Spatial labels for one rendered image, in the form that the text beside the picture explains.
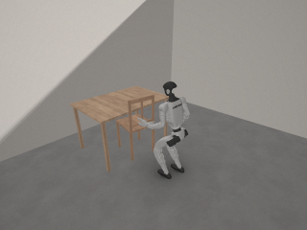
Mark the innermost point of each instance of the left robot hand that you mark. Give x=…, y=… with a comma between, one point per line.
x=143, y=122

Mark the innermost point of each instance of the robot right forearm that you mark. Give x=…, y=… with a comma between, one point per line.
x=184, y=119

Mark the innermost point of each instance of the robot left upper arm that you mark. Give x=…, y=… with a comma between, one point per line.
x=162, y=113

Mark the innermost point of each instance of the right robot foot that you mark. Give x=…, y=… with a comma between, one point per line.
x=175, y=167

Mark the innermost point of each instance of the robot right upper arm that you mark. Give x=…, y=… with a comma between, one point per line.
x=185, y=107

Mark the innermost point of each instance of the chair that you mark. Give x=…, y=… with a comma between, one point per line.
x=130, y=123

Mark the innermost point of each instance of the table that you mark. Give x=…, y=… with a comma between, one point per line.
x=110, y=106

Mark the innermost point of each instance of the robot foot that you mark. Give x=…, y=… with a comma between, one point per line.
x=175, y=167
x=168, y=175

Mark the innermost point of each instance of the left robot foot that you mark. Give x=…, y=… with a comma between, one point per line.
x=168, y=175

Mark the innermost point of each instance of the robot left forearm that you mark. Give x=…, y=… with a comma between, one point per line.
x=154, y=126

